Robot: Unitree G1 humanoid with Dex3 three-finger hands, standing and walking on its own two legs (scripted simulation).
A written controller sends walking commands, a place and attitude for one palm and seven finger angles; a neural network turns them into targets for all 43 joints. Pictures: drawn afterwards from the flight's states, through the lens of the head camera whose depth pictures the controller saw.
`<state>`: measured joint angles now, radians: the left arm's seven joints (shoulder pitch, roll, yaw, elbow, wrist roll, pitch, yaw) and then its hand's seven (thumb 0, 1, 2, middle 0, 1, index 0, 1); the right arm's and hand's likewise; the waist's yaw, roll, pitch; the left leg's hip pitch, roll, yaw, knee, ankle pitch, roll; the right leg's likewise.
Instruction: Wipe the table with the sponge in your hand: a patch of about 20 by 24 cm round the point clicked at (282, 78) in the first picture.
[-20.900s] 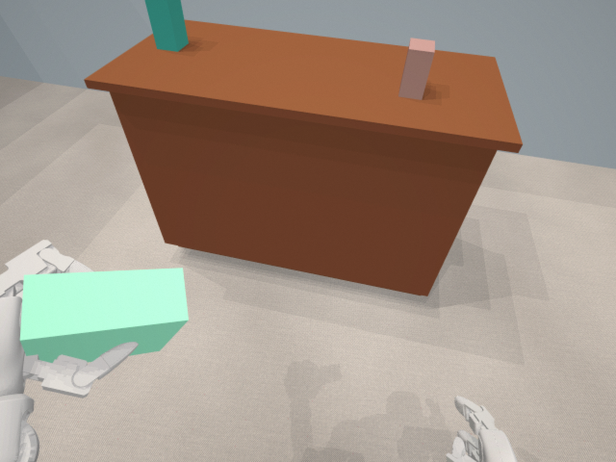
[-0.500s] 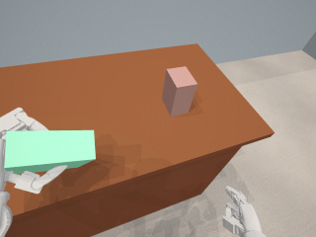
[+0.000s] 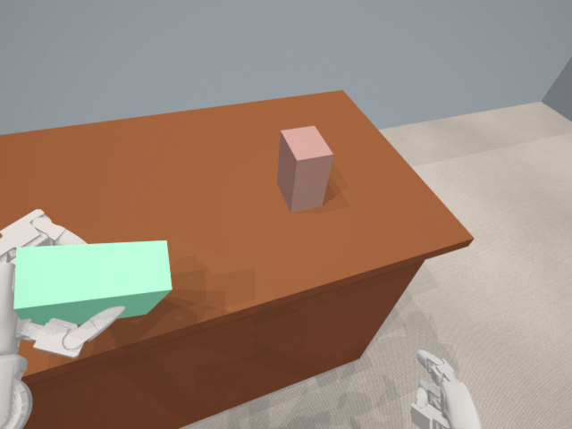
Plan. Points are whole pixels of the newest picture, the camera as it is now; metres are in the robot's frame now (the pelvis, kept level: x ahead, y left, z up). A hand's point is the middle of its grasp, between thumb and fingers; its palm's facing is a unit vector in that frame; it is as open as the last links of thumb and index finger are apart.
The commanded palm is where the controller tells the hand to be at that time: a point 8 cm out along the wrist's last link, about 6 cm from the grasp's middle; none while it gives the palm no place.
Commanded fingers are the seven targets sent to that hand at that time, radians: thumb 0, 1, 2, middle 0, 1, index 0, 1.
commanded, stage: come to a stop and stand still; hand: left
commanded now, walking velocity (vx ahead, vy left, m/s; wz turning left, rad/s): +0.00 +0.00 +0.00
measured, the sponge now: (116, 285) +0.23 +0.21 +0.13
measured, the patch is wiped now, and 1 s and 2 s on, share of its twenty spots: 0.00 0.00 0.00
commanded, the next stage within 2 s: look again from close up in 0.02 s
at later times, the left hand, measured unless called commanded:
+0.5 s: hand (56, 280) +0.22 +0.26 +0.16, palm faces +0.38 -0.86 -0.35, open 9.2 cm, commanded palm +0.16 +0.29 +0.17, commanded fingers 0.00 0.10 1.30 -1.20 -1.60 -1.20 -1.60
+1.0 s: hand (33, 265) +0.23 +0.29 +0.16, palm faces +0.43 -0.83 -0.35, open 9.2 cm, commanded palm +0.17 +0.30 +0.17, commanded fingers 0.00 0.10 1.30 -1.20 -1.60 -1.20 -1.60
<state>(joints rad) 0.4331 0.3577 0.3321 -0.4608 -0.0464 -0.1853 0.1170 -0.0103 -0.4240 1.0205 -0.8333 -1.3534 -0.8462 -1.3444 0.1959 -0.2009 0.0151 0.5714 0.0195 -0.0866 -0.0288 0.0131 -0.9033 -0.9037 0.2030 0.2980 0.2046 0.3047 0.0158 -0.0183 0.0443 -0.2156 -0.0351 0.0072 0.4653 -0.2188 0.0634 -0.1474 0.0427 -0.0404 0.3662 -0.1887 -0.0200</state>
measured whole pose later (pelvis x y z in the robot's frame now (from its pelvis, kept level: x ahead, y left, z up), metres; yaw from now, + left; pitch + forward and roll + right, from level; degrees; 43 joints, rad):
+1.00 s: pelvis +0.01 +0.02 +0.00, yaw +0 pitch -1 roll -2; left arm 0.36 0.40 0.40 -0.42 -0.04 -0.25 0.10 -0.01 -0.42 1.03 -0.83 -1.36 -0.84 -1.35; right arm 0.22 -0.19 0.02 0.58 0.01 -0.14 -0.01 0.01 -0.90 -0.90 0.20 0.30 0.20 0.30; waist 0.04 -0.05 0.04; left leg -0.24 -0.06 0.02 0.50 -0.25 0.09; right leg -0.19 0.02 -0.03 0.44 -0.24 0.00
